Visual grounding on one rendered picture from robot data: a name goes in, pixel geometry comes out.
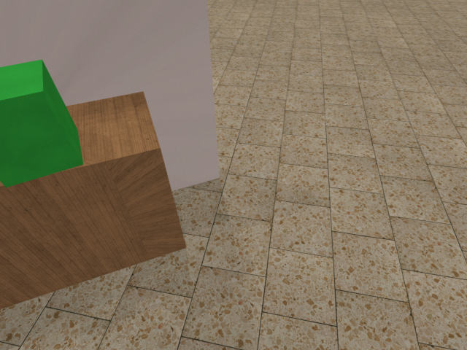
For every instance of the carton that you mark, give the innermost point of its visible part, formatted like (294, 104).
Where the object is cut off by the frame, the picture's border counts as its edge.
(38, 136)

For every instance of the pedestal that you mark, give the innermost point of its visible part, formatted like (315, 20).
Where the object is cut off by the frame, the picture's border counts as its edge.
(114, 211)

